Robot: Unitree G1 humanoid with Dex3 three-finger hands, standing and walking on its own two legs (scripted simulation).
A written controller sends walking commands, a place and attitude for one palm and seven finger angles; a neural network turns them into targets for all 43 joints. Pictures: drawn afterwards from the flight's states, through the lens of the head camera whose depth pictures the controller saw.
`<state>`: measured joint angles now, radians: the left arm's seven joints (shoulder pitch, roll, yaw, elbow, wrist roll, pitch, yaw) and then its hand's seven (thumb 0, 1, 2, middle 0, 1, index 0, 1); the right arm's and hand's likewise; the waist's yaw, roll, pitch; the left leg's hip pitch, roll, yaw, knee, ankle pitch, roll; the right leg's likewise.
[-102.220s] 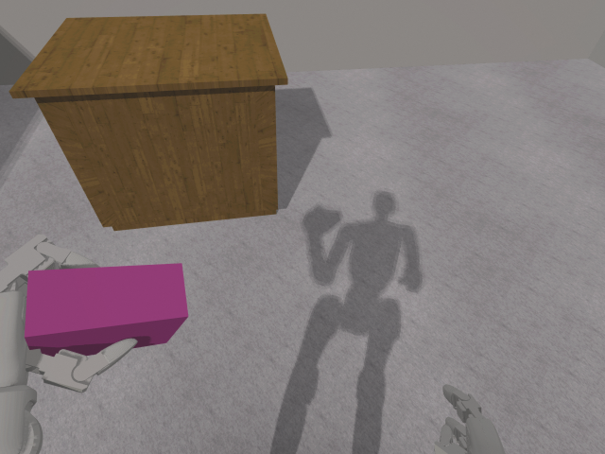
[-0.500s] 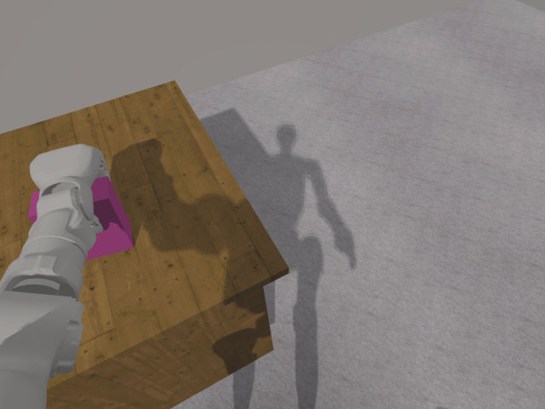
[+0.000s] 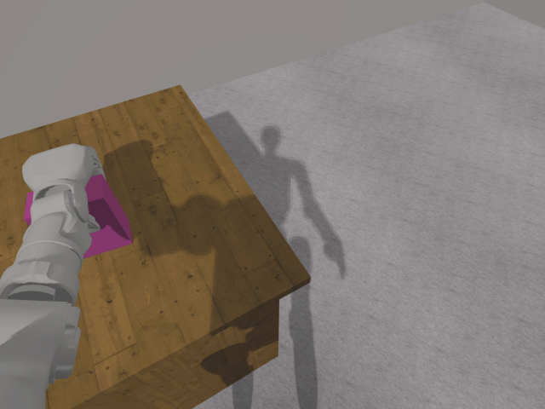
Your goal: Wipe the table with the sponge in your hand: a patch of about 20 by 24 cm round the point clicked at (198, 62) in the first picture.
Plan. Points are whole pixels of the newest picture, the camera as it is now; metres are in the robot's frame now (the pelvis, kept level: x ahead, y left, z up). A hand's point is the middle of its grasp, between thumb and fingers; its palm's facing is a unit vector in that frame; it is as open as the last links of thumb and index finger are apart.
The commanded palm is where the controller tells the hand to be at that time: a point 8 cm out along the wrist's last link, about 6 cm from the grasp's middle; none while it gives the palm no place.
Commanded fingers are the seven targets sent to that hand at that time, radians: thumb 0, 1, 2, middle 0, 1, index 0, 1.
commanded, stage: slide back across to the first lane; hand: left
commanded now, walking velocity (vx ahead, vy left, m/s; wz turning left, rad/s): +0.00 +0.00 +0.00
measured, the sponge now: (89, 227) +0.42 +0.31 +0.00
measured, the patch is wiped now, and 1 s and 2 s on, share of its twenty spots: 1.00 1.00 1.00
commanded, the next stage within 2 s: wipe back along the first lane in 0.32 s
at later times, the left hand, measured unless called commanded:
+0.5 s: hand (33, 210) +0.40 +0.36 +0.07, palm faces -0.06 -0.05 -1.00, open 9.9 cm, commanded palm +0.37 +0.35 +0.11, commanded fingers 0.00 0.10 1.30 -1.20 -1.60 -1.20 -1.60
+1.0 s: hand (41, 237) +0.36 +0.33 +0.07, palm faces -0.03 -0.03 -1.00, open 9.9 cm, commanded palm +0.31 +0.31 +0.09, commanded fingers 0.00 0.10 1.30 -1.20 -1.60 -1.20 -1.60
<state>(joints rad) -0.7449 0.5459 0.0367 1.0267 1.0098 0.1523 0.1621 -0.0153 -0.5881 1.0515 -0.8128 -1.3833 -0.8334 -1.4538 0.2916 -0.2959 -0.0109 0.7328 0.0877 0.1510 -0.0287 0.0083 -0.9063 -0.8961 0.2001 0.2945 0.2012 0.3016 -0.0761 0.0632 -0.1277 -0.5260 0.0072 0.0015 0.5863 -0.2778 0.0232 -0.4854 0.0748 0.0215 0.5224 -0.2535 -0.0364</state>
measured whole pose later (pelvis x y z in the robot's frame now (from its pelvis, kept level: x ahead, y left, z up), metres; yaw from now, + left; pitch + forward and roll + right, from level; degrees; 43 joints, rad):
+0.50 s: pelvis +0.02 +0.04 +0.01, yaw +2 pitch +9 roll -2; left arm -0.58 0.51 -0.03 0.78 1.00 0.20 0.12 -0.01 -0.55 1.04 -0.77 -1.42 -0.79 -1.50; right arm 0.16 -0.27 0.00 0.67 0.08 0.17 -0.01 0.01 -0.91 -0.90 0.20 0.29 0.20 0.30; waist 0.01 0.05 -0.12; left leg -0.40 -0.05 -0.01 0.53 -0.29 0.07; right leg -0.34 0.02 0.01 0.45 -0.27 0.00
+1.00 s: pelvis +0.02 +0.02 +0.01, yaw +3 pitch +6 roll -1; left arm -0.35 0.46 -0.09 0.50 0.96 0.31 0.12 -0.01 -0.50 1.02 -0.73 -1.45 -0.75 -1.53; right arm 0.14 -0.28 0.02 0.65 0.09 0.19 0.00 0.01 -0.91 -0.90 0.20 0.29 0.20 0.30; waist 0.03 0.07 -0.10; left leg -0.34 -0.04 -0.03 0.53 -0.29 0.05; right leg -0.28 0.03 -0.01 0.46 -0.29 -0.01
